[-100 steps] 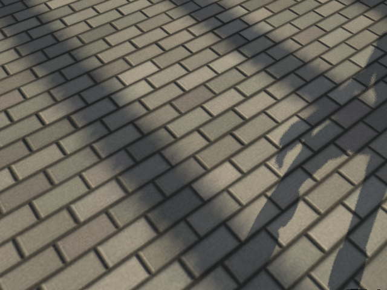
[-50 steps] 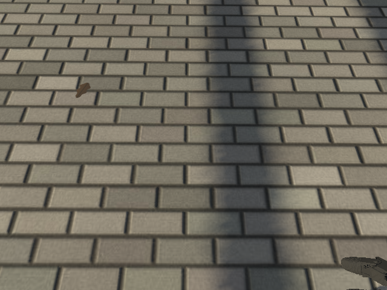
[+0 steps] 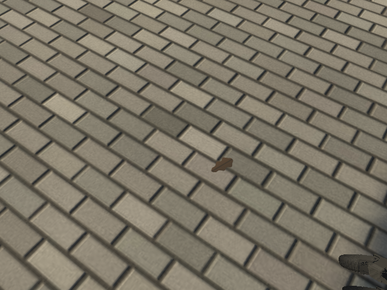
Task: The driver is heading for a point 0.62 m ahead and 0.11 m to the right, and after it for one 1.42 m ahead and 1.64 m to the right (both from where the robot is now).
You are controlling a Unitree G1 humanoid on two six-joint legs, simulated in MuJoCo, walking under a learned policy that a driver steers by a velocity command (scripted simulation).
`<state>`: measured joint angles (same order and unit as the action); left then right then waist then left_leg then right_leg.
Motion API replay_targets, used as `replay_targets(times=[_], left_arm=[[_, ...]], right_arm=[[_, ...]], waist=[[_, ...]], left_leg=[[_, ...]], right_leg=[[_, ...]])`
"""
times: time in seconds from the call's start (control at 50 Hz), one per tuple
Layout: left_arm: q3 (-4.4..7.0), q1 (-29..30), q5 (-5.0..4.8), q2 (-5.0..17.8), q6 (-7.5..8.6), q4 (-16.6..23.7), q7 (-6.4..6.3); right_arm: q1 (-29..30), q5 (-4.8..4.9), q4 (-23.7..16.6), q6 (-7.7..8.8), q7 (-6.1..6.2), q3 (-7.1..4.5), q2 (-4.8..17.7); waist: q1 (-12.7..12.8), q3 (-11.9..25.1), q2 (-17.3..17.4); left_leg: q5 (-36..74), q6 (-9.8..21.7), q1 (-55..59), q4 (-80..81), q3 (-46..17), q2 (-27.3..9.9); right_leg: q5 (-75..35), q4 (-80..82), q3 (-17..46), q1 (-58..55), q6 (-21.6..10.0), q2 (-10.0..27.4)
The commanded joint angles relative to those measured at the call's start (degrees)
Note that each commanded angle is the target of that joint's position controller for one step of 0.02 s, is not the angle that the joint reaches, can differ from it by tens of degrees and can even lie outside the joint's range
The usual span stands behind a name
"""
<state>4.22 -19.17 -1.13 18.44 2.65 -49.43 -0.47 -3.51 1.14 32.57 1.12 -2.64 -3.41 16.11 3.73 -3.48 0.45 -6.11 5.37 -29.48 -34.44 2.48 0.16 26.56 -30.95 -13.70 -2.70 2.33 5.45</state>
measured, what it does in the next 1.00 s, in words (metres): walks ahead: right foot, then left foot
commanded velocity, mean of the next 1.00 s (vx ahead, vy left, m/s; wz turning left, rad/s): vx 0.43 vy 0.00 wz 0.01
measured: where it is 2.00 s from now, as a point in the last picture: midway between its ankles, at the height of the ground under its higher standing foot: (212, 247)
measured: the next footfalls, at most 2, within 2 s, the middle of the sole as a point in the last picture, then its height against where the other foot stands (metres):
right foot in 0.52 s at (246, 276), level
left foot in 0.98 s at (183, 212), level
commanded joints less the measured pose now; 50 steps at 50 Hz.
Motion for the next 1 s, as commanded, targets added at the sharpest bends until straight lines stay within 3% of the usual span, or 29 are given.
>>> replay_targets(times=[0.02, 0.04, 0.06, 0.08, 0.1, 0.12, 0.16, 0.2, 0.3, 0.36, 0.42, 0.48, 0.5, 0.52, 0.54, 0.56, 0.58, 0.6, 0.62, 0.66, 0.68, 0.72, 0.76, 0.8, 0.88, 0.94, 0.96, 0.98, 1.0], left_arm=[[-1.43, -2.7, 1.35, 2.1, 2.6, 6.9, 0.61], [0.14, 3.2, -0.91, 7.9, 3.77, 7.2, 1.31], [-0.05, 7.1, -2.01, 7.7, 4.41, 8.7, 1.56], [-0.25, 7.9, -1.03, 6.6, 4.55, 8.4, 1.12], [0.07, 7.3, 0.09, 6.9, 4.15, 7.8, 0.86], [0.13, 5.5, 0.28, 6.7, 3.46, 7.1, 0.99], [-0.08, 3.7, 0.66, 5.1, 2.24, 6.1, 0.97], [-0.32, 6.5, 1.12, 4.0, 1.53, 6.9, 0.72], [-1.17, 15.5, 0.97, 1.7, 2.22, 8.9, 1.43], [-1.52, 20.4, 0.47, 1.4, 2.67, 10.4, 2.29], [-1.42, 22.6, 0.48, 2.2, 3.11, 11.8, 3.34], [-0.72, 18.1, 0.67, 4.0, 3.4, 11.1, 3.69], [0.21, 12.1, 0.81, 5.5, 3.45, 9.4, 3.36], [1.38, 3.1, 1.11, 8.4, 3.41, 7.2, 2.85], [2.68, -4.1, 2.04, 13.9, 3.27, 6.4, 2.48], [2.16, -7.3, 0.8, 11.1, 2.87, 4.8, 2.72], [0.97, -4.4, 0.03, 7.8, 2.74, 5.2, 2.58], [0.5, -0.1, 0.42, 6.4, 2.44, 6.1, 2.24], [0.06, 3.5, 1.05, 5.3, 2.35, 6.4, 2.23], [-0.63, 6.5, 1.97, 3.3, 2.88, 6.8, 2.3], [-0.61, 6.7, 1.7, 3.3, 3.13, 6.6, 2.35], [-0.38, 6.6, 1.38, 4.6, 3.52, 5.8, 2.24], [0.12, 6.4, 1.41, 6.0, 3.06, 5.1, 1.51], [0.56, 5.2, 0.86, 7.0, 2.24, 4.6, 0.89], [1.22, 1.5, -0.21, 8.2, 0.15, 3.4, -0.15], [1.49, 3.3, -0.45, 7.8, -0.98, 4.1, -0.96], [1.27, 4.6, -0.42, 6.8, -1.22, 4.8, -1.1], [0.52, 3.8, 0.3, 4.2, -1.12, 5.8, -1.01], [-0.68, -2.1, 1.62, -0.1, -0.74, 6.4, -0.71]], right_arm=[[-20.6, 0.31, 0.6, 0.38, 1.54, -5.37, 17.1], [-20.2, -0.13, 0.8, 1.17, 0.98, -3.89, 12.0], [-18.0, -0.44, 1.4, 1.76, 0.87, -3.33, 10.7], [-14.3, -0.45, 1.7, 2.14, 0.84, -2.81, 9.3], [-11.4, -0.82, 1.5, 2.47, 0.9, -2.11, 7.2], [-9.8, -1.3, 1.2, 2.72, 1.01, -1.72, 6.4], [-9.5, -1.15, 2.1, 3.5, 1.24, -1.73, 6.5], [-10.5, -1.15, 3.5, 3.98, 1.67, -1.93, 7.5], [-14.0, -0.92, 6.6, 3.62, 2.67, -1.85, 8.3], [-17.3, -0.49, 8.9, 3.38, 2.72, -2.05, 9.2], [-19.2, -0.23, 10.9, 2.61, 2.94, -2.32, 9.7], [-18.3, -0.19, 11.7, 1.78, 3.38, -2.69, 10.7], [-17.1, -0.32, 11.7, 1.45, 3.48, -2.58, 10.7], [-17.2, -0.81, 11.3, 1.27, 3.66, -1.8, 9.1], [-23.9, -1.36, 10.0, 2.08, 3.33, -0.14, 4.0], [-24.9, -0.82, 11.1, 3.07, 3.01, 0.46, 2.8], [-19.5, 0.63, 10.0, 3.89, 2.6, -0.89, 8.4], [-14.0, 1.33, 8.2, 4.33, 2.46, -0.91, 8.9], [-11.1, 0.51, 7.5, 4.42, 2.57, -0.82, 8.4], [-13.1, -0.42, 8.4, 3.55, 2.76, -1.09, 7.0], [-14.5, -0.45, 9.0, 3.03, 2.85, -0.9, 5.8], [-13.5, -1.42, 8.5, 2.5, 3.4, -0.67, 4.8], [-10.7, -2.08, 7.5, 2.71, 3.65, -0.17, 3.5], [-6.9, -1.98, 7.0, 3.02, 3.42, 0.23, 2.5], [-0.8, -1.31, 5.5, 3.01, 2.99, -0.17, 3.8], [-2.7, -1.67, 6.0, 3.56, 2.7, -1.26, 6.5], [-5.9, -2.01, 7.2, 3.93, 2.83, -1.71, 7.3], [-8.9, -2.94, 7.4, 4.22, 3.32, -2.37, 10.0], [-10.8, -3.86, 6.6, 3.55, 4.05, -2.88, 13.1]], waist=[[-7.4, 25.5, 14.8], [-10.8, 22.6, 6.4], [-9.9, 14.5, 5.6], [-7.3, 9.9, 1.1], [-5.3, 7.7, 1.9], [-3.6, 7.1, 3.3], [-2.5, 6.6, 2.9], [-2.8, 4.3, 1.9], [-6.3, 1.4, 2.4], [-8.3, -0.4, 2.5], [-8.4, -1.1, 2.9], [-5.3, 1.7, 4.8], [-1.7, 5.6, 4.7], [2.2, 12.6, 3.3], [1.3, 22.9, -7.4], [2.1, 28.3, -16.7], [3.1, 20.4, -10.8], [2.2, 13.0, -6.9], [0.5, 7.1, -3.5], [-3.1, 4.9, -5.1], [-3.9, 4.9, -5.5], [-4.9, 3.2, -4.6], [-4.9, 3.3, -3.8], [-3.5, 4.4, -4.4], [-1.4, 5.6, -5.8], [-3.5, 6.5, -6.7], [-5.3, 7.7, -6.0], [-5.7, 12.0, -1.9], [-3.7, 18.0, 11.3]], left_leg=[[-10.0, 18.4, 53.3, 13.6, -47.5, -20.8], [-12.2, 15.4, 50.5, 16.7, -43.4, -19.9], [-8.9, 13.2, 42.6, 17.0, -34.6, -17.9], [-3.5, 11.2, 34.2, 17.6, -28.2, -15.3], [2.3, 10.2, 28.3, 18.6, -23.7, -13.3], [5.0, 10.0, 24.3, 20.3, -21.5, -12.2], [9.0, 10.7, 20.7, 22.9, -18.3, -11.5], [11.0, 10.7, 19.2, 24.8, -15.0, -11.0], [9.0, 7.4, 20.6, 25.6, -9.0, -8.2], [5.7, 7.2, 23.5, 25.2, -9.5, -10.0], [9.3, 6.6, 30.4, 21.8, -10.9, -13.0], [23.4, 4.6, 34.2, 15.8, -11.0, -13.7], [33.0, 3.4, 33.5, 8.6, -9.2, -11.6], [31.4, 1.5, 27.5, -3.2, -6.8, -8.5], [10.8, -2.6, 6.3, -25.4, -4.3, -1.4], [-26.0, -4.4, -6.2, -38.2, -8.4, 5.2], [-25.2, -3.6, -12.8, -42.9, -11.6, 1.4], [-20.3, -3.0, -14.3, -41.6, -9.1, -1.8], [-16.1, -3.0, -13.1, -37.5, -7.5, -4.2], [-11.3, -3.4, -6.4, -32.0, -7.7, -7.0], [-10.7, -3.9, -4.9, -30.4, -7.3, -7.2], [-10.0, -5.9, -4.0, -25.6, -5.9, -6.8], [-5.0, -7.6, -2.8, -17.3, -4.9, -5.8], [2.9, -8.0, 0.5, -8.1, -3.9, -3.5], [8.4, -8.2, 3.0, 1.8, -5.4, -0.3], [7.3, -6.3, 7.1, 7.4, -7.2, -0.4], [11.3, -5.1, 12.3, 11.0, -6.4, -0.7], [24.0, -2.3, 21.9, 10.9, -10.0, -6.6], [46.4, 4.7, 37.8, 6.8, -22.1, -20.5]], right_leg=[[7.1, -46.0, 11.4, 40.6, -1.9, -6.3], [3.9, -48.4, 18.2, 45.9, -2.4, -3.2], [-0.1, -46.1, 17.1, 47.5, -3.4, -1.1], [-4.5, -41.3, 16.8, 45.4, -3.4, 1.5], [-7.2, -37.5, 17.1, 42.1, -3.1, 3.0], [-9.3, -36.2, 17.3, 38.8, -2.7, 3.8], [-11.5, -33.3, 16.6, 36.8, -1.3, 3.8], [-16.2, -28.3, 16.3, 39.3, 0.2, 3.7], [-32.7, -9.8, 15.1, 39.4, 0.6, 1.4], [-35.1, -3.4, 14.5, 38.8, -0.3, -0.2], [-30.2, 0.5, 15.0, 41.2, -2.5, -1.0], [-23.2, 2.2, 13.2, 34.3, -5.3, -3.5], [-23.5, 3.4, 11.1, 25.4, -6.9, -5.6], [-26.4, 1.4, 13.1, 10.6, -9.2, -3.2], [-23.1, 0.0, 34.6, -13.7, -17.6, 11.4], [-12.0, 10.6, 55.7, -21.7, -22.2, 17.2], [-2.9, 13.3, 52.0, -16.7, -19.2, 15.7], [-3.1, 14.5, 44.3, -8.2, -17.0, 13.7], [-8.4, 16.5, 38.4, 0.9, -16.3, 11.6], [-16.7, 19.4, 32.3, 10.0, -15.5, 8.4], [-19.1, 20.7, 30.0, 11.7, -15.9, 7.6], [-37.1, 21.0, 25.9, 14.9, -17.1, 7.1], [-50.6, 19.4, 21.1, 15.7, -16.4, 5.3], [-53.2, 17.5, 17.7, 15.9, -14.1, 2.5], [-45.8, 13.2, 21.2, 12.2, -12.7, 3.1], [-38.4, 7.2, 26.7, 10.5, -10.7, 4.0], [-35.7, 3.0, 26.7, 11.7, -9.1, 2.0], [-28.0, -5.2, 25.1, 15.7, -6.7, -2.1], [2.0, -20.5, 20.1, 29.3, -3.0, -9.0]])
